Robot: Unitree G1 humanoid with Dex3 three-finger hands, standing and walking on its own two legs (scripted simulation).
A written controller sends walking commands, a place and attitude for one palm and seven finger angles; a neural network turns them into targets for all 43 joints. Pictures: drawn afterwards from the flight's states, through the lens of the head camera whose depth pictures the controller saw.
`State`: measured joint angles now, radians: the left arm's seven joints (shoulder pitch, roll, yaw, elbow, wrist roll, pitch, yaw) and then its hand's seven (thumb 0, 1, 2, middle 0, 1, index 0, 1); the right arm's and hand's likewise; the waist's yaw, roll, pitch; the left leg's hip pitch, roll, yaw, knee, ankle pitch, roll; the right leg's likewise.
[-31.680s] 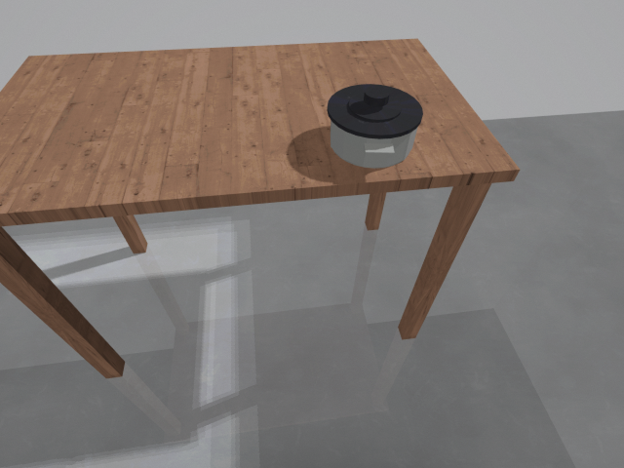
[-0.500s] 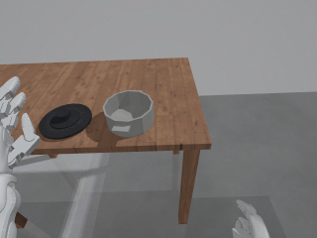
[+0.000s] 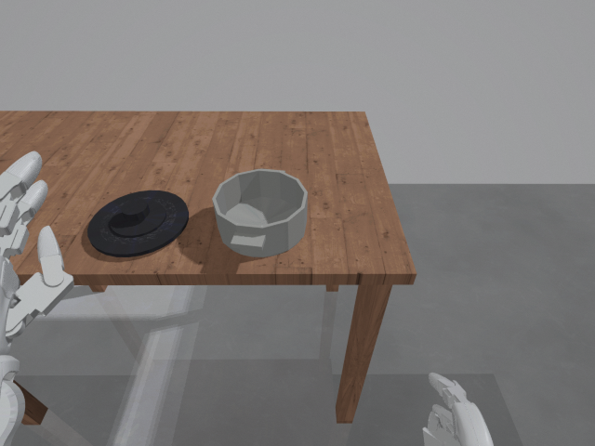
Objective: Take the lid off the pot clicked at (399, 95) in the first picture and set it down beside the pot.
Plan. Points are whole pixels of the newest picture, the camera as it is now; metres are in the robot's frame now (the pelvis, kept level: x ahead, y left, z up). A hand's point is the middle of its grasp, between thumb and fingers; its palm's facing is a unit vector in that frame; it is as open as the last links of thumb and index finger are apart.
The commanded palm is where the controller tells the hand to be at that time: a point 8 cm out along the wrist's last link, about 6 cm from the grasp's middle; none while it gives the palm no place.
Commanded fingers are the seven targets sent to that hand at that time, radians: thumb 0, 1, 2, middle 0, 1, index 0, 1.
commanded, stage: step back with the hand held close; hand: left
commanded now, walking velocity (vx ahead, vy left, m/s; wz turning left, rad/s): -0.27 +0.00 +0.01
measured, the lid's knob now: (135, 209) +0.47 +0.37 +0.04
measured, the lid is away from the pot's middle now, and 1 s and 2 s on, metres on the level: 0.24 0.24 0.24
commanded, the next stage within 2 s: stop stepping back and stand still in 1.06 s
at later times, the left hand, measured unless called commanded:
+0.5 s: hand (26, 314) +0.15 +0.26 +0.22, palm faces +0.42 -0.77 -0.49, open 7.4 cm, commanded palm +0.09 +0.30 +0.22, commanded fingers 0.00 0.90 0.90 -0.20 -0.30 -0.20 -0.30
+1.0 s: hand out of the picture +0.05 +0.28 +0.23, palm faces +0.38 -0.82 -0.43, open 7.4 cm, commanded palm -0.02 +0.33 +0.22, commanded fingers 0.00 0.90 0.90 -0.20 -0.30 -0.20 -0.30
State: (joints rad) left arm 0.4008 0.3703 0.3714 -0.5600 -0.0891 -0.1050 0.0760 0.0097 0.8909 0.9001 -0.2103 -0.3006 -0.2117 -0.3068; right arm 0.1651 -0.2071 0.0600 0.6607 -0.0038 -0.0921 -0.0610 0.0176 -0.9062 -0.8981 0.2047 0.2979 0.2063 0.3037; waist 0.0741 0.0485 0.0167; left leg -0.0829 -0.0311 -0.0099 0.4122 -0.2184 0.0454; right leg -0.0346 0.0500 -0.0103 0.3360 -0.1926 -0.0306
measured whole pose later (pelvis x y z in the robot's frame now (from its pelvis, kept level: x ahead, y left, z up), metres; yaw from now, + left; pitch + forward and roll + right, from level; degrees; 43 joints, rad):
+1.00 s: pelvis -0.16 +0.05 +0.00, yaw -3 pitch +3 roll -4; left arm 0.52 0.46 0.48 -0.74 -0.07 -0.21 0.14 0.01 0.89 0.90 -0.21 -0.30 -0.21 -0.31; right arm 0.21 -0.15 0.02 0.56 0.00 -0.11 -0.04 0.02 -0.91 -0.90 0.21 0.30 0.21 0.30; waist 0.00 0.02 -0.03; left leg -0.41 0.00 0.01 0.34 0.01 0.07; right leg -0.24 0.04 -0.02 0.61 -0.46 0.00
